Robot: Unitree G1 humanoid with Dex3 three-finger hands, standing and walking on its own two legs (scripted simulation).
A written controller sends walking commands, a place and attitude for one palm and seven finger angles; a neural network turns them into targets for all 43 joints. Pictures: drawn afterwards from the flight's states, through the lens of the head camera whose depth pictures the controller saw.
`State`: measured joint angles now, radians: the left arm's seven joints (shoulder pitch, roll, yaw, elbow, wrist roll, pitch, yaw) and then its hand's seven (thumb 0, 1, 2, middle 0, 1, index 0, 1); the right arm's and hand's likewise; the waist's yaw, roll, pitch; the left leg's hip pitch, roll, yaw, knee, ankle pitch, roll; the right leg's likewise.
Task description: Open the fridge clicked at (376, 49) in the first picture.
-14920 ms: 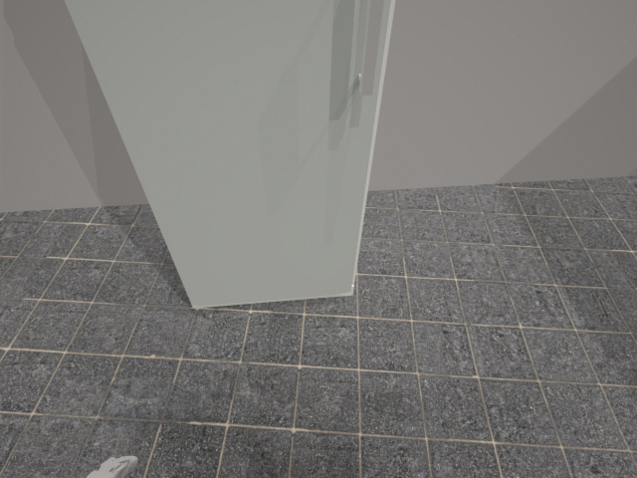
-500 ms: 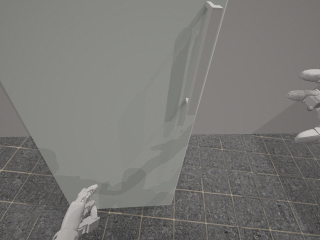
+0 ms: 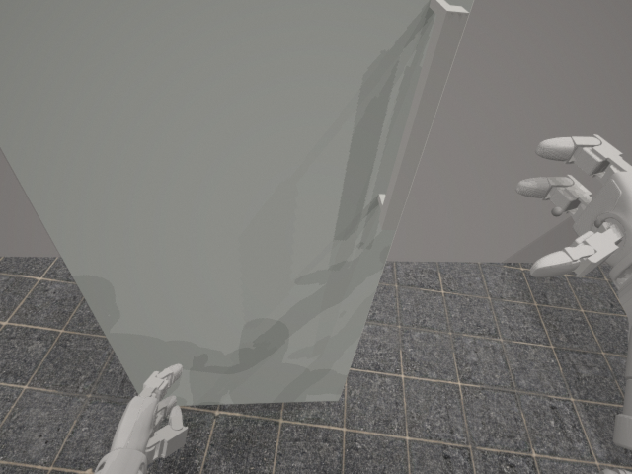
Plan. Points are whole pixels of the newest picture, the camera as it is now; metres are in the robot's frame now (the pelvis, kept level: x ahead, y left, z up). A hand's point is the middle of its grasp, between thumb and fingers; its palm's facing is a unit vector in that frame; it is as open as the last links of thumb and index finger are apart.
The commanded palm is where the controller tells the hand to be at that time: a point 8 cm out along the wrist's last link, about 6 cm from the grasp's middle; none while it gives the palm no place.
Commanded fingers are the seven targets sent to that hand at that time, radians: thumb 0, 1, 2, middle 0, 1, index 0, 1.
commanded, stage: move the hooked fingers beside the handle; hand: right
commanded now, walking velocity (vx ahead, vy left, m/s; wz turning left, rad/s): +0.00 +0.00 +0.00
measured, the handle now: (409, 130) +0.46 -0.10 +0.25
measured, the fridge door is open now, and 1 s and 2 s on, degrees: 0 0 0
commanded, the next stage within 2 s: none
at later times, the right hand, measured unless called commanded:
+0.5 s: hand (508, 184) +0.36 -0.19 +0.24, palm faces -0.02 +1.00 -0.07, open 14.0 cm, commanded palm +0.34 -0.24 +0.24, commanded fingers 0.00 0.50 -0.30 0.30 1.20 0.30 1.20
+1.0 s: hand (451, 152) +0.42 -0.14 +0.24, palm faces -0.06 +1.00 -0.03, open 14.0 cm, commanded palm +0.39 -0.21 +0.24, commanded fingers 0.00 0.50 -0.30 0.30 1.20 0.30 1.20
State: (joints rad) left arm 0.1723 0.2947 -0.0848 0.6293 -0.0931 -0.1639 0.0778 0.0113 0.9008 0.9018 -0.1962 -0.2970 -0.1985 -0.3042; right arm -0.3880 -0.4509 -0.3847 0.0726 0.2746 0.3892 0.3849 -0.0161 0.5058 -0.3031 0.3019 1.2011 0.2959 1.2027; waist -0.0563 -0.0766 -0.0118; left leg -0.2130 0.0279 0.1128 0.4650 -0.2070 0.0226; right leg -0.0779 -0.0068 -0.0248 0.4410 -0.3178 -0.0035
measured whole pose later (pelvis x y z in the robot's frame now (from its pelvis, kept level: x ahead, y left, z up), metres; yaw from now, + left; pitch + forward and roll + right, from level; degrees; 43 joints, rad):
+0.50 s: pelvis -0.01 +0.00 +0.00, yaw +0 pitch -3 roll +0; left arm 0.16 0.27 -0.09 0.65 -0.09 -0.13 0.09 0.01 0.90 0.90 -0.20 -0.30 -0.20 -0.30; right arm -0.58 -0.39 -0.28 0.25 0.23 0.40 0.26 -0.02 0.51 -0.30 0.30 1.20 0.30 1.20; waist -0.03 -0.06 -0.01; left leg -0.23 0.03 0.11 0.46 -0.19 0.02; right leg -0.09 0.00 -0.03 0.44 -0.30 0.00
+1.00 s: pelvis +0.00 +0.00 +0.00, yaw +2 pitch +0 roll +0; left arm 0.23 0.27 -0.07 0.67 -0.08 -0.12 0.08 0.01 0.90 0.90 -0.20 -0.30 -0.20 -0.30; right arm -0.73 -0.32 -0.25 0.44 0.19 0.30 0.16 -0.02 0.50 -0.30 0.30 1.20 0.30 1.20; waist 0.01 -0.06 -0.02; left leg -0.26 0.02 0.08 0.43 -0.17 0.02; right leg -0.10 0.00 -0.06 0.40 -0.29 -0.01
